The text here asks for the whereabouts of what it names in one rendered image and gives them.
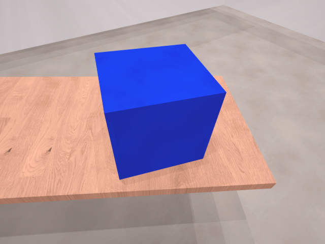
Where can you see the table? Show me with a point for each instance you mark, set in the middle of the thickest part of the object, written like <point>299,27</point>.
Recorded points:
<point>55,146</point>

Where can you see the carton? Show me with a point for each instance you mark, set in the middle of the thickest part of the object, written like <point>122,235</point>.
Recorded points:
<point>160,105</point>

